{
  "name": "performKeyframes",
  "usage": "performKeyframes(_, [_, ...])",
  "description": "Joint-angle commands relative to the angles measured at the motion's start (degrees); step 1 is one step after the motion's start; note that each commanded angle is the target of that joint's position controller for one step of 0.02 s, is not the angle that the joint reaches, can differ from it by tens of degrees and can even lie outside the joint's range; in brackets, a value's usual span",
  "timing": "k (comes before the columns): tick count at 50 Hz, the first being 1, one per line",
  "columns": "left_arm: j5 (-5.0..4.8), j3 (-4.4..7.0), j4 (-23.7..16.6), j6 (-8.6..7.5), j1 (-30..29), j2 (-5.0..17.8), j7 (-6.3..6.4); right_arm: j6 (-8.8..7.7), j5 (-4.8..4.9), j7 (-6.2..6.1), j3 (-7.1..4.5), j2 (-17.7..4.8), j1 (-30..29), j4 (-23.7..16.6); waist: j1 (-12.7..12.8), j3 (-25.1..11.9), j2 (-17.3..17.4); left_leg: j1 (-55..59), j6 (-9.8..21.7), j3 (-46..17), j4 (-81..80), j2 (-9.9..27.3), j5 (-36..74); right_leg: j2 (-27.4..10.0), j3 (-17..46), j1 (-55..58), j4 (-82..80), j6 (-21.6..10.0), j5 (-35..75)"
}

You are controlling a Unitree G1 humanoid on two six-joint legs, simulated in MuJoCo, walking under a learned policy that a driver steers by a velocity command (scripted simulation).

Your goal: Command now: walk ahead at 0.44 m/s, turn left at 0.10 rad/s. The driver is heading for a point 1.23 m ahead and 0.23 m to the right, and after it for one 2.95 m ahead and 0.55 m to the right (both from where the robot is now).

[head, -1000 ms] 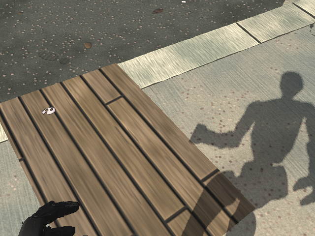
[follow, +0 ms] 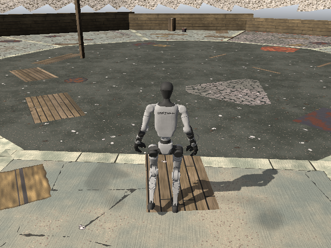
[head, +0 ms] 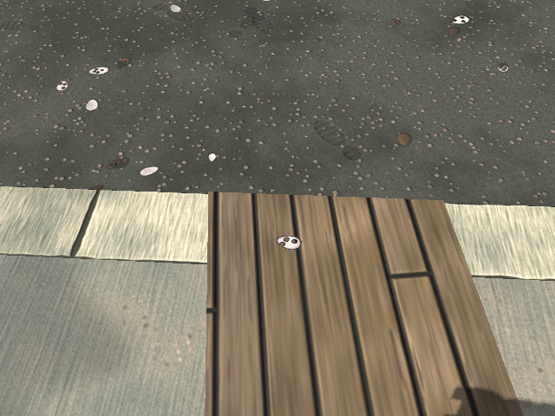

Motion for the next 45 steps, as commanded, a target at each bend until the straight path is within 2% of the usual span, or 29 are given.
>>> performKeyframes(1, [0.09,1.19,-2.1,-0.38,1.4,6.5,0.59,-1.23,-0.44,0.39,-1.41,-4.5,-2.9,-5.3,0.7,0.9,-8.3,-15.0,-1.1,-0.9,-2.0,5.1,3.7,-15.6,17.9,10.9,-13.5,-10.7,10.7])
performKeyframes(4, [-0.26,1.5,-1.2,-0.06,0.5,8.5,1.33,-1.06,-1.4,0.24,-0.43,-1.9,-5.9,-6.6,0.0,1.4,-6.9,-12.1,-3.3,2.1,-12.4,4.2,7.4,-13.8,8.8,7.3,-12.0,-10.1,36.4])
performKeyframes(7, [-0.57,1.48,0.1,0.84,2.5,9.3,1.91,-1.49,-1.11,0.88,0.15,-0.5,-10.7,-7.0,2.1,-0.5,-7.7,-4.4,-3.0,4.7,-25.5,1.4,20.2,-10.7,3.6,5.6,-11.3,-7.5,38.8])
performKeyframes(9, [-0.87,1.39,1.3,1.42,4.6,9.6,2.1,-1.57,-0.93,1.39,-0.14,-1.3,-13.0,-7.5,2.9,-1.1,-7.7,-2.0,-2.2,3.9,-30.4,0.2,24.7,-11.6,4.2,8.0,-9.9,-6.9,36.1])
performKeyframes(11, [-1.2,1.47,1.8,1.99,4.4,10.1,2.28,-1.75,-1.15,1.89,-0.74,-2.7,-13.3,-7.8,1.9,-1.5,-7.9,-0.4,-0.5,2.5,-33.5,0.0,23.9,-13.3,5.6,10.5,-7.0,-6.0,34.3])
performKeyframes(13, [-1.35,1.54,1.7,2.52,2.6,10.3,2.51,-1.93,-1.83,1.92,-1.73,-4.5,-8.5,-6.1,-1.5,-3.4,-7.1,6.5,1.6,3.0,-37.5,-1.3,25.5,-12.6,5.7,11.2,-0.5,-4.2,35.4])
performKeyframes(14, [-0.98,1.17,1.9,2.58,3.5,9.2,2.46,-2.02,-2.29,1.54,-2.44,-6.4,-5.1,-5.0,-2.9,-5.7,-5.1,13.5,3.0,3.2,-40.0,-0.7,33.2,-9.8,4.5,9.8,6.1,-2.4,34.2])
performKeyframes(15, [0.71,0.11,0.9,2.27,6.1,6.6,2.36,-1.92,-3.28,0.98,-3.09,-10.3,-1.4,-5.1,-2.7,-12.5,2.1,27.3,7.0,-5.3,-35.1,8.7,57.7,-5.9,2.6,2.0,18.3,0.4,18.5])
performKeyframes(16, [0.87,-1.84,2.6,2.35,15.1,1.6,1.86,-1.16,-3.94,0.78,-1.92,-8.2,-1.6,-5.4,0.2,-20.9,12.6,39.5,18.0,-20.4,-34.4,22.2,68.3,-1.0,3.4,-9.4,35.0,4.1,-21.5])
performKeyframes(17, [-0.26,-0.9,4.0,3.08,14.2,6.2,1.47,-0.35,-2.47,1.2,-1.0,-4.2,-0.7,-4.9,-1.5,-23.1,8.5,37.0,18.4,-23.3,-36.5,21.0,58.3,-2.2,7.9,-10.6,39.4,4.8,-29.3])
performKeyframes(18, [-1.18,-0.15,2.9,3.96,9.9,8.5,1.54,0.06,-1.42,1.49,-0.74,-3.7,-4.2,-4.9,-1.4,-16.2,5.3,31.5,16.1,-19.9,-39.1,18.3,47.1,-3.9,7.4,-13.9,41.2,5.4,-27.4])
performKeyframes(19, [-1.15,-0.08,2.4,4.93,6.5,7.9,2.08,0.32,-1.3,1.57,-0.51,-3.3,-7.7,-4.9,-0.8,-11.3,2.1,25.3,13.9,-17.5,-41.6,16.2,38.1,-5.3,6.4,-15.0,39.7,5.9,-24.7])
performKeyframes(20, [-0.7,0.06,2.2,6.06,4.9,7.4,2.63,0.48,-1.54,1.64,-0.26,-3.0,-11.1,-4.9,0.5,-7.6,1.4,18.3,12.4,-15.1,-44.0,14.7,30.8,-6.6,6.3,-13.3,35.9,6.4,-22.6])
performKeyframes(21, [-0.53,0.02,2.2,7.1,5.2,6.8,3.09,0.7,-2.11,1.59,-0.54,-3.8,-13.6,-4.8,2.0,-5.8,3.4,11.8,10.9,-12.6,-46.4,12.7,24.6,-7.2,5.7,-8.8,30.9,6.8,-20.1])
performKeyframes(23, [-0.05,-0.37,3.4,7.96,7.0,4.9,3.79,1.07,-2.91,1.34,-0.82,-4.1,-15.8,-4.2,3.0,-5.2,5.9,5.7,10.5,-8.6,-48.4,10.1,19.3,-5.9,3.3,-1.8,23.7,7.2,-16.6])
performKeyframes(26, [0.48,-0.41,4.5,7.96,7.2,4.3,3.72,1.38,-2.32,0.7,-0.68,-3.7,-16.2,-2.9,3.2,-6.4,5.1,3.1,9.5,-6.4,-48.8,9.1,7.1,-5.3,1.9,5.1,13.5,5.7,-4.0])
performKeyframes(28, [1.62,-0.43,4.6,7.8,6.2,4.2,3.39,1.67,-1.96,0.47,-0.13,-2.3,-15.3,-1.4,3.4,-4.7,4.0,-0.5,5.8,-5.1,-48.9,6.8,-7.0,-4.8,1.2,9.3,7.7,3.8,1.3])
performKeyframes(29, [2.17,-0.48,3.6,7.66,4.6,4.9,3.45,1.73,-2.22,0.48,0.28,-1.3,-13.9,-0.3,2.9,-2.1,2.5,-1.9,3.0,-4.5,-48.3,5.2,-11.9,-6.9,3.8,8.5,4.0,2.5,1.2])
performKeyframes(30, [1.62,0.12,2.8,7.55,2.7,8.3,3.85,1.85,-2.43,0.51,0.08,-1.8,-12.3,0.0,0.6,1.2,-2.0,-0.4,0.7,-2.2,-46.5,2.4,-11.8,-9.3,6.3,2.8,0.9,0.7,-6.6])
performKeyframes(31, [1.0,0.38,3.5,7.2,1.2,8.6,3.89,1.97,-2.34,0.23,-0.07,-1.9,-12.5,0.1,-0.2,2.9,-7.2,5.7,-0.7,0.7,-43.6,0.2,-5.8,-8.6,6.7,-5.6,-1.4,-0.3,-17.2])
performKeyframes(33, [1.34,-0.59,3.6,5.8,-1.3,5.2,3.84,1.96,-2.18,-0.35,-0.15,-1.5,-12.4,0.9,-1.0,2.7,-9.8,12.5,-0.5,1.4,-39.4,0.1,2.7,-8.4,6.9,-9.6,-4.1,1.3,-17.1])
performKeyframes(35, [0.93,-0.86,4.1,4.62,-1.2,4.6,3.64,2.03,-2.21,-0.6,-0.37,-1.9,-11.0,2.3,-0.9,1.9,-8.4,13.3,0.5,1.3,-38.6,0.3,7.5,-7.8,6.2,-7.3,-3.0,2.5,-11.0])
performKeyframes(37, [0.47,-0.8,5.1,4.11,0.5,5.3,3.6,1.86,-2.05,-0.52,-0.37,-1.6,-10.9,3.4,-0.1,0.5,-6.0,13.4,0.9,1.2,-38.2,0.6,12.0,-7.4,5.5,-4.2,-1.1,2.6,-5.4])
performKeyframes(38, [0.24,-0.66,5.9,4.15,2.2,5.7,3.67,1.89,-1.83,-0.5,-0.4,-1.4,-10.3,4.2,0.4,-0.9,-5.6,13.5,0.9,2.3,-37.4,-0.3,8.6,-7.0,5.2,-2.7,-1.1,2.1,-8.5])
performKeyframes(40, [-0.32,-0.06,6.4,4.57,3.6,7.4,3.8,1.94,-1.03,-0.48,-0.74,-1.7,-10.4,5.0,1.1,1.2,-7.3,9.1,1.1,5.0,-33.8,-2.7,-3.7,-7.9,7.5,-2.6,-2.6,-0.9,-19.9])
performKeyframes(41, [-0.52,0.14,6.3,4.56,4.4,8.0,3.83,1.61,-0.79,-0.36,-0.81,-1.5,-10.9,5.0,1.7,3.3,-8.4,5.0,1.2,5.8,-31.5,-3.5,-6.8,-10.2,11.0,-1.8,-4.7,-2.9,-25.0])
performKeyframes(43, [-1.21,0.87,6.8,3.76,6.4,10.1,3.83,-0.01,0.01,0.24,-0.81,-0.6,-12.7,4.5,2.6,7.3,-11.7,-2.9,1.8,7.3,-25.6,-3.3,-3.5,-17.9,21.6,2.1,-9.9,-7.8,-28.7])
performKeyframes(44, [-1.53,1.13,6.9,3.23,6.6,10.4,3.86,-0.94,0.18,0.58,-0.75,-0.4,-13.6,4.3,2.6,8.8,-12.1,-4.6,2.6,6.1,-25.3,-1.8,-2.3,-20.4,24.6,3.1,-10.4,-9.4,-25.3])
performKeyframes(45, [-1.62,1.19,6.9,2.8,5.9,10.1,3.81,-1.75,0.27,0.96,-0.8,-0.4,-13.3,4.5,1.9,8.8,-12.0,-4.2,3.3,5.5,-27.0,-0.9,-2.0,-20.9,24.4,4.2,-9.5,-9.6,-19.6])
Velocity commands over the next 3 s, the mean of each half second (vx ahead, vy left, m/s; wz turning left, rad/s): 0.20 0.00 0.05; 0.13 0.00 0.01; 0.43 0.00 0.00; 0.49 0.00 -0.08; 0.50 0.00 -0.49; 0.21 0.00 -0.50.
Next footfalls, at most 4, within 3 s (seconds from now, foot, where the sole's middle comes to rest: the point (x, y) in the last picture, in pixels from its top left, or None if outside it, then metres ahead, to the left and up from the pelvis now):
0.28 left None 0.32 0.12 -0.78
0.58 right None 0.25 -0.12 -0.78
1.42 right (346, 344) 0.67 -0.12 -0.78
1.96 left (255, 246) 0.99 0.12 -0.78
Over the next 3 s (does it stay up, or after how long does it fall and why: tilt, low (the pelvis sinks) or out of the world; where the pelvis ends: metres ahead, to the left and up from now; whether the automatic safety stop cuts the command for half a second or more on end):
stays up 1.30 -0.14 -0.13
